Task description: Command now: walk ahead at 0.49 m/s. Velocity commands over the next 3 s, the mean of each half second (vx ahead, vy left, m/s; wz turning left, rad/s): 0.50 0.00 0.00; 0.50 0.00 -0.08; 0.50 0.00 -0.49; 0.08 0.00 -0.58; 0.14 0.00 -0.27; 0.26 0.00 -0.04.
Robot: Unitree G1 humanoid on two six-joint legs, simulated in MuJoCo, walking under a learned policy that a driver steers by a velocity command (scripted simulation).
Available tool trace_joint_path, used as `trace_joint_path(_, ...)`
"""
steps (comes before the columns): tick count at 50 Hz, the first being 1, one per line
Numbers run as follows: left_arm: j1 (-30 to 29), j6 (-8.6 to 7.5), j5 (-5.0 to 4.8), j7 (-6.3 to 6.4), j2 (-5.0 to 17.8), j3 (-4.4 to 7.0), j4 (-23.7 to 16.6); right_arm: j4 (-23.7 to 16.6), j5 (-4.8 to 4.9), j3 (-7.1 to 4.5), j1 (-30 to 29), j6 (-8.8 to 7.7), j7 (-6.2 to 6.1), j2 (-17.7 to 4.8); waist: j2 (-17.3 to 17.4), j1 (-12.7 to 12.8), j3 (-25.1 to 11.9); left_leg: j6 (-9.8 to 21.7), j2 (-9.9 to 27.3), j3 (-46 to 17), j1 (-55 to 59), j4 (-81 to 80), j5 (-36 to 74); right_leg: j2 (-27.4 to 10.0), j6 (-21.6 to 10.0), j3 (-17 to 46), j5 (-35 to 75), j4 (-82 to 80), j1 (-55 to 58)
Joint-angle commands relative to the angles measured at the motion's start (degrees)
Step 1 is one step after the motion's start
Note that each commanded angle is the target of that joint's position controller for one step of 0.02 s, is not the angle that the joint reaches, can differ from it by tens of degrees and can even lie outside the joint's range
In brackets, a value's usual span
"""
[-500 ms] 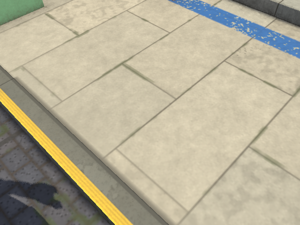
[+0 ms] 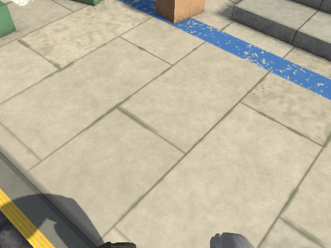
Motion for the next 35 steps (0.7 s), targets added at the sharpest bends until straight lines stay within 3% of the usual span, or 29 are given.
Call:
trace_joint_path(1, -1.24, 0.91, -0.18, 0.21, 4.18, 0.26, -2.88, -2.89, 0.93, -1.52, 3.14, -1.51, -1.80, -9.73, 2.00, 1.45, 4.84, 2.15, 14.30, -9.05, -4.75, -14.59, 35.29, -0.11, 0.47, -3.46, 0.01, -16.14, 12.36)
trace_joint_path(2, -3.33, 0.88, -0.69, 0.13, 3.52, 0.00, -3.35, -2.66, 0.64, -1.59, 5.00, -1.11, -2.07, -9.39, 2.37, 0.45, 4.39, 2.20, 14.81, -7.80, 1.75, -13.45, 43.34, 0.74, -0.55, -4.40, -2.26, -22.40, 13.42)
trace_joint_path(3, -3.25, 0.75, -1.24, -0.05, 2.95, -0.17, -2.71, -3.14, 0.23, -1.35, 4.51, -0.73, -2.18, -8.60, 3.62, 1.10, 3.38, 1.70, 14.38, -5.45, 4.72, -10.79, 55.74, 2.89, -1.88, -6.02, -5.13, -29.16, 18.55)
trace_joint_path(5, -0.42, 0.42, -1.73, 0.02, 4.19, 0.56, -0.98, -3.70, -0.98, -1.70, 6.14, -0.17, -2.26, -9.87, 8.62, 2.91, -0.70, 2.41, 16.35, -4.05, 10.40, -1.99, 86.60, 8.75, -3.43, -10.00, -14.71, -34.59, 27.96)
trace_joint_path(6, 4.73, -0.31, -1.60, 0.26, 6.07, 1.55, 0.52, -4.32, -1.58, -2.22, 5.73, -0.16, -2.17, -11.15, 10.64, 6.04, -3.60, 2.57, 17.96, -4.32, 14.05, 6.65, 93.59, 10.05, -4.54, -8.48, -18.33, -38.49, 32.07)
trace_joint_path(7, 11.30, -1.11, -1.37, 0.35, 7.87, 2.25, 2.25, -4.87, -0.85, -3.14, 4.50, -0.49, -1.61, -12.78, 13.19, 9.41, -7.01, 3.08, 18.95, -4.39, 13.19, 16.93, 93.34, 9.74, -6.61, -4.02, -17.26, -44.00, 40.15)
trace_joint_path(8, 20.70, -2.05, 0.02, 0.45, 11.93, 3.67, 4.46, -7.52, 0.07, -3.46, 0.59, -1.35, -0.92, -12.53, 10.68, 14.49, -12.10, 2.89, 17.18, -3.14, 3.14, 33.27, 80.00, 1.71, -11.03, 11.47, -21.79, -51.21, 53.45)
trace_joint_path(9, 26.58, -1.51, 0.73, 0.59, 18.87, 6.12, 6.98, -11.55, 1.03, -3.59, -0.70, -2.05, 1.19, -8.01, -6.37, 13.53, -16.51, -0.18, 2.25, -1.98, -19.81, 61.34, 31.37, -13.17, -20.27, 48.65, -37.30, -72.34, 65.31)
trace_joint_path(10, 19.82, -1.22, -0.94, 0.04, 18.59, 6.61, 8.47, -13.72, -2.14, -4.76, -5.98, -2.35, 2.25, -9.36, -5.49, 8.85, -8.52, 0.49, 0.28, -10.95, -33.79, 73.03, 3.38, -14.13, -18.06, 63.00, -34.53, -86.15, 62.96)
trace_joint_path(11, 13.82, -1.50, -0.85, -0.12, 16.38, 6.31, 8.36, -16.61, -2.22, -4.86, -7.88, -2.22, 2.51, -8.12, -2.69, 4.06, -0.22, 1.18, 2.74, -11.80, -39.16, 78.44, 4.33, -15.26, -15.94, 55.09, -36.71, -84.99, 55.66)
trace_joint_path(12, 13.21, -2.32, -0.04, -0.57, 11.18, 5.46, 9.95, -18.29, -1.92, -4.82, -11.03, -1.88, 1.68, -7.46, 4.45, 2.39, 4.57, 1.92, 4.56, -10.94, -39.98, 79.46, 5.74, -14.44, -12.51, 44.67, -27.92, -83.08, 48.93)
trace_joint_path(13, 13.11, -3.05, 0.98, -0.62, 6.87, 4.43, 11.65, -18.92, -1.06, -4.64, -10.67, -1.03, 0.81, -5.81, 6.66, -0.44, 6.61, 2.22, 5.98, -10.95, -38.84, 77.06, 5.34, -11.86, -9.54, 34.28, -18.44, -81.54, 43.91)
trace_joint_path(14, 12.33, -3.97, 1.13, -0.53, 4.79, 3.83, 12.82, -19.42, -0.66, -4.05, -9.30, 0.15, 0.24, -4.47, 5.69, -3.24, 7.32, 1.80, 7.10, -11.23, -37.33, 72.69, 4.51, -9.06, -6.85, 26.32, -11.12, -82.49, 40.96)
trace_joint_path(15, 13.44, -4.99, 1.10, -0.50, 5.43, 3.99, 13.95, -19.56, -0.55, -3.74, -8.83, 1.22, 0.17, -3.69, 3.68, -3.98, 7.42, 1.64, 7.38, -11.26, -37.25, 69.65, 3.98, -7.14, -5.39, 20.99, -5.80, -83.50, 41.36)
trace_joint_path(17, 16.19, -5.92, 0.70, -0.33, 8.98, 4.76, 15.14, -20.42, -1.22, -3.76, -9.91, 2.39, 0.67, -5.59, 1.42, -4.33, 7.71, 0.73, 7.92, -8.52, -36.47, 60.28, 6.20, -4.53, -5.63, 14.61, 3.30, -86.50, 42.07)
trace_joint_path(19, 18.89, -6.15, 0.03, 0.13, 10.02, 4.67, 14.99, -21.40, -1.66, -4.08, -13.99, 2.24, 1.57, -7.40, -0.73, -2.83, 7.16, -0.65, 8.65, -4.75, -34.60, 48.91, 11.11, -2.37, -5.42, 9.13, 16.28, -88.64, 45.61)
trace_joint_path(21, 23.54, -6.30, -0.56, 0.32, 10.94, 4.63, 15.37, -22.52, -1.40, -4.01, -19.19, 1.77, 2.09, -7.55, -1.89, -0.50, 4.41, -1.73, 8.64, -2.20, -34.89, 40.30, 15.85, -1.53, -3.75, 7.02, 29.50, -88.05, 54.16)
trace_joint_path(24, 28.28, -6.08, -0.81, 0.83, 12.99, 4.99, 15.17, -24.62, -0.67, -3.11, -28.28, 1.92, 2.30, -6.11, -3.25, 3.44, 3.60, -3.39, 6.80, 0.35, -34.49, 24.38, 17.84, -2.52, -2.71, 7.18, 33.19, -88.76, 64.84)
trace_joint_path(27, 31.56, -5.63, -0.37, 1.16, 13.44, 4.96, 15.69, -25.90, -0.49, -3.29, -33.69, 2.14, 2.06, -7.42, -5.27, 5.38, 4.10, -2.75, 5.31, 1.40, -34.38, 16.56, 16.92, -5.16, -2.70, 7.58, 37.21, -88.16, 74.11)
trace_joint_path(30, 30.08, -5.74, -0.08, 1.45, 14.47, 4.99, 15.68, -25.30, -0.69, -3.94, -32.18, 1.66, 1.45, -9.19, -6.03, 2.70, 3.24, 0.42, 2.32, 2.45, -26.01, 12.27, 11.82, -7.18, -2.47, 5.98, 53.96, -82.52, 76.55)
trace_joint_path(32, 28.53, -5.56, 0.16, 1.88, 16.02, 5.44, 15.55, -21.62, -0.88, -5.13, -22.06, 1.01, 0.64, -11.41, -6.24, -2.29, -0.83, 2.79, 0.10, 1.67, -15.51, 9.41, 8.44, -7.80, -2.18, 5.68, 62.40, -71.22, 77.04)
trace_joint_path(33, 26.77, -5.34, -0.18, 1.86, 16.67, 5.61, 15.03, -18.47, -1.44, -5.87, -13.30, 0.40, 0.19, -12.50, -4.87, -6.53, -4.43, 4.25, 1.20, 0.20, -3.92, 5.35, 12.22, -6.67, -1.73, 4.77, 55.84, -61.41, 71.91)
trace_joint_path(34, 25.76, -5.40, -0.47, 1.63, 15.50, 5.20, 13.27, -16.38, -2.81, -7.08, -4.83, 0.04, -0.44, -16.24, -1.39, -9.53, -10.14, 6.46, 10.63, -9.26, 10.32, 5.87, 7.11, -4.29, -1.69, 3.88, 36.09, -47.29, 60.25)
trace_joint_path(35, 33.82, -5.22, -2.52, 0.64, 8.50, 4.00, 12.02, -16.13, -4.00, -8.50, -2.50, 0.20, -0.47, -21.67, 13.62, -4.89, -17.07, 16.74, 29.18, -38.72, 28.67, 4.17, 9.72, 6.69, 0.95, 2.11, -11.13, -23.41, 36.98)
